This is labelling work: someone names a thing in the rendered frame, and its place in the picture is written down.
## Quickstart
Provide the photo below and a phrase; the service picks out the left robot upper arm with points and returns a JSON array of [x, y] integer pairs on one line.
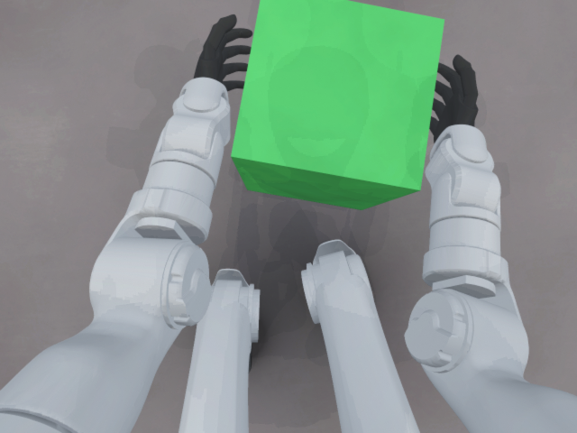
[[143, 292]]

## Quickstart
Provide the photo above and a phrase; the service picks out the right robot thigh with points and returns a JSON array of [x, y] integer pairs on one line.
[[368, 392]]

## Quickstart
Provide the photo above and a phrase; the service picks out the left robot forearm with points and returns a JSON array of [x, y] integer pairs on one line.
[[175, 199]]

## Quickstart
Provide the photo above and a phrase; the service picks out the robot left hand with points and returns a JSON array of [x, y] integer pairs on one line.
[[211, 60]]

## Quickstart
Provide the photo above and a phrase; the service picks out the robot right hand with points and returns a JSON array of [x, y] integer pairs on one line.
[[460, 99]]

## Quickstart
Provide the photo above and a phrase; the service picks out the robot left shin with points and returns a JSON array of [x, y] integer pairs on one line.
[[229, 274]]

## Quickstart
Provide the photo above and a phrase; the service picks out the right robot forearm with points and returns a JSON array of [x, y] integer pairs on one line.
[[464, 246]]

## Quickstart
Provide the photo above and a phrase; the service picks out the right robot upper arm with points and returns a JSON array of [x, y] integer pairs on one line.
[[475, 354]]

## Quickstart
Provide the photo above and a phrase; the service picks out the carton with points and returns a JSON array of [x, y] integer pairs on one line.
[[337, 102]]

